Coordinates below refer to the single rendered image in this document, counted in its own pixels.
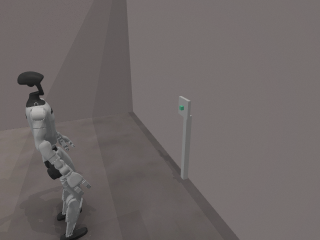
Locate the left robot forearm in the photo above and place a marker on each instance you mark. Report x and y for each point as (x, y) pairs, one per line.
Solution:
(59, 136)

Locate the right robot foot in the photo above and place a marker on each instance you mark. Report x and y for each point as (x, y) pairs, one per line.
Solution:
(77, 233)

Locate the panel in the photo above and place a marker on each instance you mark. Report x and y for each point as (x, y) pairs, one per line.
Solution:
(186, 136)

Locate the right robot hand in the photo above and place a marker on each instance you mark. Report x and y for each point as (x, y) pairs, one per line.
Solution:
(75, 179)

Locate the left robot hand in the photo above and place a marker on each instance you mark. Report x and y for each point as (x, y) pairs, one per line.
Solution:
(63, 141)

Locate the left robot shin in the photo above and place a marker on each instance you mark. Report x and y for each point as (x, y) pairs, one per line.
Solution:
(65, 194)

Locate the robot right upper arm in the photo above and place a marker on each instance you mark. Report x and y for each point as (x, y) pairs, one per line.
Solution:
(38, 118)

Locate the right robot forearm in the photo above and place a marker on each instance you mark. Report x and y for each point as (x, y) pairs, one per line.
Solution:
(51, 156)

